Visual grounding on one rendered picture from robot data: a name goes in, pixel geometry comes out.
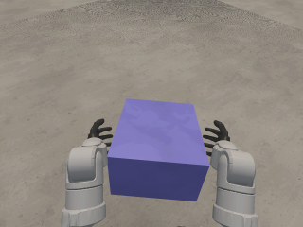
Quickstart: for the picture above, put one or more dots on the robot left forearm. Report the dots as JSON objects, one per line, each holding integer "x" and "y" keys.
{"x": 84, "y": 179}

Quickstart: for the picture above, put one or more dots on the right robot hand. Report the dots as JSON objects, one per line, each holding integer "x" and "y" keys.
{"x": 222, "y": 134}

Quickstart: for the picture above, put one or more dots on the carton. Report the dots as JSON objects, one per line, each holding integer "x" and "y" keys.
{"x": 157, "y": 152}

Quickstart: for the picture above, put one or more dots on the robot right forearm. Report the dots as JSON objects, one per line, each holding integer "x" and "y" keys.
{"x": 236, "y": 186}

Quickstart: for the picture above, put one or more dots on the left robot hand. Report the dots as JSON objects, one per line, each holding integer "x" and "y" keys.
{"x": 95, "y": 131}

